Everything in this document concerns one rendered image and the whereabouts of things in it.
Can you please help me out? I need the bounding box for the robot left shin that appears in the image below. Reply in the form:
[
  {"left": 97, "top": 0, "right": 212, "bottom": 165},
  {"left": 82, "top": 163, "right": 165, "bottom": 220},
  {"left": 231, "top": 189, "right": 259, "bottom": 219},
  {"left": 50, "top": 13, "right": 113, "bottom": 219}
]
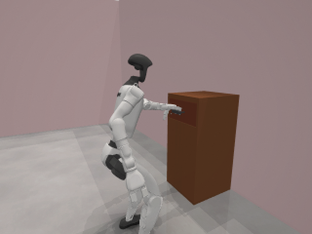
[{"left": 126, "top": 188, "right": 142, "bottom": 221}]

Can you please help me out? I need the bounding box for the right robot hand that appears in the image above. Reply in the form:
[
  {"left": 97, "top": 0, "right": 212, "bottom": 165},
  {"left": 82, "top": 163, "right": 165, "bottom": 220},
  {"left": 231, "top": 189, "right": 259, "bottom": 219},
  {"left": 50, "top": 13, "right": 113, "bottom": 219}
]
[{"left": 126, "top": 169, "right": 148, "bottom": 209}]

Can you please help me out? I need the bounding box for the robot left upper arm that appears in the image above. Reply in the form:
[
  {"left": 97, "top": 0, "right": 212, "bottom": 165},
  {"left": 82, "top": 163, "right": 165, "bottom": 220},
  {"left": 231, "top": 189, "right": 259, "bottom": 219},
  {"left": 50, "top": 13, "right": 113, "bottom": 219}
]
[{"left": 142, "top": 98, "right": 151, "bottom": 110}]

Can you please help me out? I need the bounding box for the left robot hand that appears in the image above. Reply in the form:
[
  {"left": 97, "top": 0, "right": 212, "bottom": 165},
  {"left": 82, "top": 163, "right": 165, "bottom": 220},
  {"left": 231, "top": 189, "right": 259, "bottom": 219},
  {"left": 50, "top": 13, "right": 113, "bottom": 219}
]
[{"left": 163, "top": 103, "right": 181, "bottom": 120}]

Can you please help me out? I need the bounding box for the robot right upper arm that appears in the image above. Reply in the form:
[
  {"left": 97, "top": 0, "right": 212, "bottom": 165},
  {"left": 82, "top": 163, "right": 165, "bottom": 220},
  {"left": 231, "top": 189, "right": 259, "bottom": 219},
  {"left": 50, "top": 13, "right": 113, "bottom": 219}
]
[{"left": 108, "top": 85, "right": 144, "bottom": 131}]

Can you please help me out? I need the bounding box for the handle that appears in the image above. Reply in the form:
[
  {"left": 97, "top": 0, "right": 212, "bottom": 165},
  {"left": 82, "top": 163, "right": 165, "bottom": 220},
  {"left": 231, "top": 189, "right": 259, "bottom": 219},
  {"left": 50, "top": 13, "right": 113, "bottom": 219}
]
[{"left": 172, "top": 109, "right": 185, "bottom": 115}]

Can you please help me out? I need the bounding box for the right robot forearm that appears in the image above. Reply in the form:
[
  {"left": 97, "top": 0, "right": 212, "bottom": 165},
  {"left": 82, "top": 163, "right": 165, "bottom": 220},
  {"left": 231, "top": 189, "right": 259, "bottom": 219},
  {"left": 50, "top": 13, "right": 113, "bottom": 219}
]
[{"left": 112, "top": 118, "right": 137, "bottom": 173}]

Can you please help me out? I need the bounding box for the drawer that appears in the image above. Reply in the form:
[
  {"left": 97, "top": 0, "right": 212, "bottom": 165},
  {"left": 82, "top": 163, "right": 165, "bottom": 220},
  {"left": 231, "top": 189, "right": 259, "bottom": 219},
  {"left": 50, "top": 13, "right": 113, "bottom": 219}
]
[{"left": 169, "top": 97, "right": 197, "bottom": 127}]

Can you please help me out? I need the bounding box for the left robot forearm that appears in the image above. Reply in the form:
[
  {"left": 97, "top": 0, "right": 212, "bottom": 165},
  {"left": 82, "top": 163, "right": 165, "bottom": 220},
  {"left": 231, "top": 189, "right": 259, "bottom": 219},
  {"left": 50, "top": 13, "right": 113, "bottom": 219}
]
[{"left": 148, "top": 100, "right": 168, "bottom": 111}]

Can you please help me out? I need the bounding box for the cabinet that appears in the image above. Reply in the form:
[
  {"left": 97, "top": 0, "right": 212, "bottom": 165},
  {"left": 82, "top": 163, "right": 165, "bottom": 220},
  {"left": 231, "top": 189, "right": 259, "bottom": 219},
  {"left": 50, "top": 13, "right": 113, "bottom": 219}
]
[{"left": 167, "top": 91, "right": 240, "bottom": 205}]

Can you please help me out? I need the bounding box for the humanoid robot head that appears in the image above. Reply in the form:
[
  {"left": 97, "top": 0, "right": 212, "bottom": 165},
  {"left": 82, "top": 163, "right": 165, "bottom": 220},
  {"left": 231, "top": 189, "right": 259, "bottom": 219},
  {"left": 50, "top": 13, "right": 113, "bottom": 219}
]
[{"left": 123, "top": 54, "right": 152, "bottom": 88}]

